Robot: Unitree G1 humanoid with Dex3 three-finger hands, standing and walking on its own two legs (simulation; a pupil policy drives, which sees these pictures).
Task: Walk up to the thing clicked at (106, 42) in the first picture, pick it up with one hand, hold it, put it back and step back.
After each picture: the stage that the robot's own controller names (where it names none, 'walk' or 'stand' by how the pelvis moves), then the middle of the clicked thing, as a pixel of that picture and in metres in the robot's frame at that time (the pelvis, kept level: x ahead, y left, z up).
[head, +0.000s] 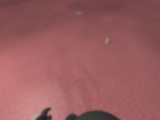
stand; (106, 41) +1.89 -0.39 -0.72
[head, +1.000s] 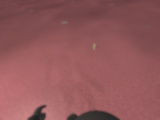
walk; (94, 46) +1.76 +0.03 -0.69
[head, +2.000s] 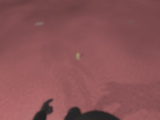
walk; (78, 56) +1.18 +0.32 -0.71
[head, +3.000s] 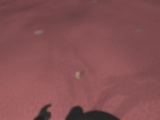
walk; (78, 75) +0.78 +0.27 -0.71
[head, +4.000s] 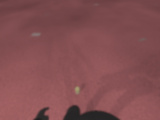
walk; (77, 90) +0.52 +0.20 -0.71
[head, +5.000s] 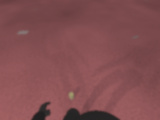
stand; (71, 95) +0.39 +0.23 -0.70
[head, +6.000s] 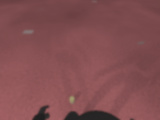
stand; (72, 99) +0.35 +0.20 -0.72
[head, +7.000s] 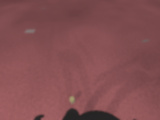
stand; (72, 99) +0.33 +0.21 -0.70
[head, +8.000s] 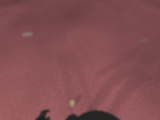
stand; (72, 103) +0.29 +0.21 -0.72
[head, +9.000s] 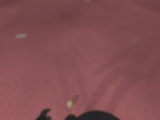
stand; (69, 104) +0.29 +0.23 -0.72
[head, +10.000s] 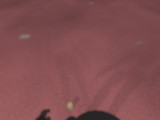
stand; (70, 105) +0.29 +0.22 -0.73
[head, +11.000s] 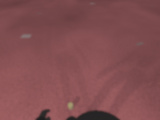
stand; (70, 106) +0.29 +0.21 -0.72
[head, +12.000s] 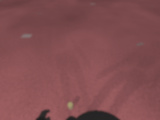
go down; (70, 105) +0.30 +0.21 -0.73
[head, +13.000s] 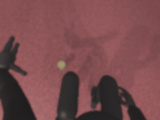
go down; (61, 65) +0.39 +0.22 -0.34
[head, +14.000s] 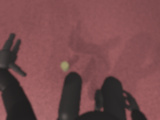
approach; (65, 66) +0.39 +0.22 -0.30
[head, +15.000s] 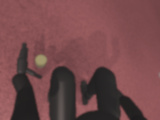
close in; (40, 61) +0.38 +0.25 -0.22
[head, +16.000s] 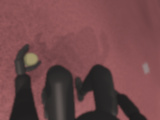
close; (30, 60) +0.38 +0.26 -0.22
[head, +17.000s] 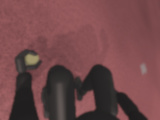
lift; (31, 59) +0.37 +0.26 -0.23
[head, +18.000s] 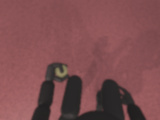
lift; (62, 73) +0.31 +0.20 -0.06
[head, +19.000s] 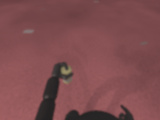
hold; (66, 74) +0.33 +0.17 +0.03
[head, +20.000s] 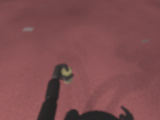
hold; (67, 75) +0.33 +0.17 +0.01
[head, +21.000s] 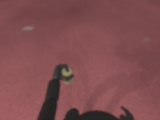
crouch; (67, 75) +0.33 +0.17 +0.00
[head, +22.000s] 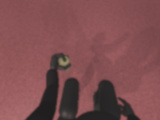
crouch; (64, 64) +0.40 +0.18 -0.10
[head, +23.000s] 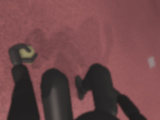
lower; (28, 55) +0.42 +0.25 -0.23
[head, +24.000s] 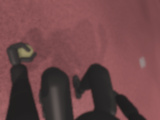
lower; (26, 54) +0.41 +0.26 -0.23
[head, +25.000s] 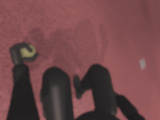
lower; (28, 54) +0.41 +0.26 -0.23
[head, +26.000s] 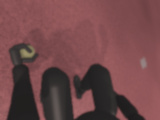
lower; (28, 54) +0.41 +0.26 -0.23
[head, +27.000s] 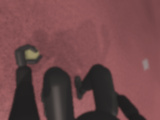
loosen; (31, 55) +0.40 +0.25 -0.23
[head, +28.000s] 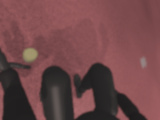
withdraw; (30, 56) +0.40 +0.24 -0.23
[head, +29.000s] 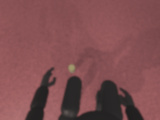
walk; (71, 68) +0.41 +0.18 -0.40
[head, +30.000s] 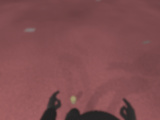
stand; (73, 100) +0.35 +0.17 -0.66
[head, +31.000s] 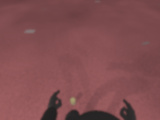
stand; (73, 101) +0.34 +0.17 -0.66
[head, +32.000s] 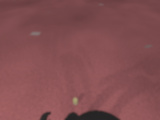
stand; (75, 101) +0.36 +0.17 -0.71
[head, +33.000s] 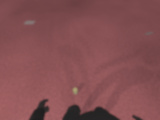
stand; (75, 91) +0.39 +0.17 -0.70
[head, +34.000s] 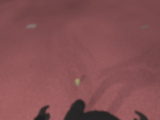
walk; (77, 82) +0.54 +0.22 -0.69
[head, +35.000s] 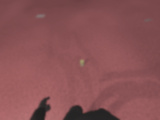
walk; (82, 63) +0.87 +0.18 -0.70
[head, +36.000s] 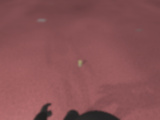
stand; (80, 63) +0.99 +0.18 -0.71
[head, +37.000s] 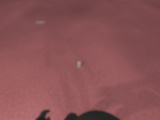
stand; (79, 64) +0.98 +0.19 -0.72
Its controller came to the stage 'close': yes
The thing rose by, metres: 0.71
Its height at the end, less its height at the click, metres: +0.00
